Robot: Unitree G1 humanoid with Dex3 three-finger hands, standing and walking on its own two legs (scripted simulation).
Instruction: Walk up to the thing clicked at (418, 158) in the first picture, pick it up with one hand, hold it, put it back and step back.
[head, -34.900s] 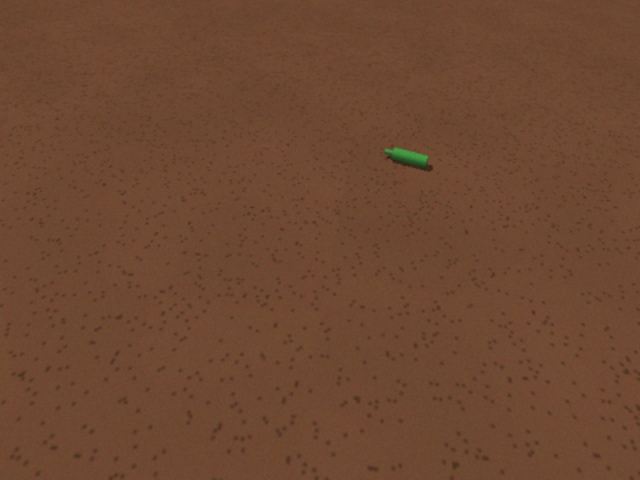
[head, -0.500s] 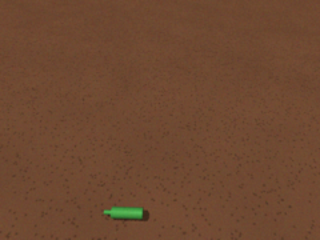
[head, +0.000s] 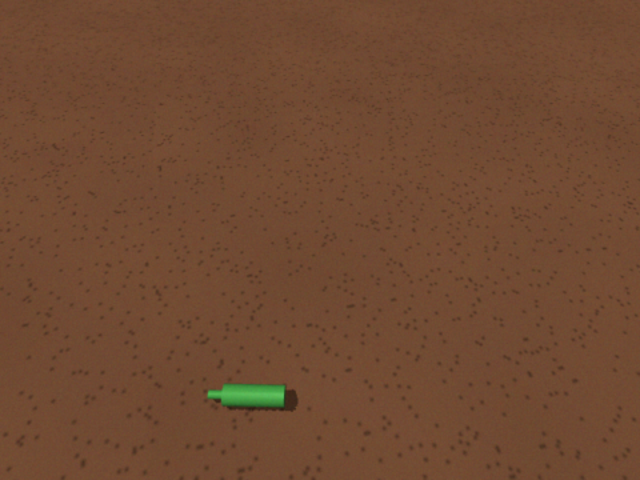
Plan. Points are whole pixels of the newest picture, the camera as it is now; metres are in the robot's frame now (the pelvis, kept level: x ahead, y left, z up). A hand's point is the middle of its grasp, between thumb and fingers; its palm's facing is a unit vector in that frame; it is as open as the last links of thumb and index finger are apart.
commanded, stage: step back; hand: left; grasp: from above
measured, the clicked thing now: (246, 395) +0.47 +0.22 -0.74
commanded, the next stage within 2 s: none
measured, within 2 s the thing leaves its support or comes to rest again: neither
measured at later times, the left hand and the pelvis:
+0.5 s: hand out of the picture -0.03 +0.26 -0.17, palm faces -0.05 -0.91 -0.40, open 7.3 cm; pelvis -0.11 -0.01 -0.02, yaw -2 degrees
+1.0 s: hand out of the picture -0.10 +0.28 -0.16, palm faces +0.03 -0.93 -0.36, open 7.3 cm; pelvis -0.23 +0.01 -0.01, yaw +0 degrees
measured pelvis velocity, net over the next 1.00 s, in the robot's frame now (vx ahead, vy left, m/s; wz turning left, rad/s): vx -0.23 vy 0.01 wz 0.00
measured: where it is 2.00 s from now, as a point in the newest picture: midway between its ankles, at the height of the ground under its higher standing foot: outside the picture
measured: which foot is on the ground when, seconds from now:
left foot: down 0.00-0.48, up 0.50-0.78, down 0.80-1.00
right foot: down 0.00-0.16, up 0.18-0.42, down 0.44-0.84, up 0.86-1.00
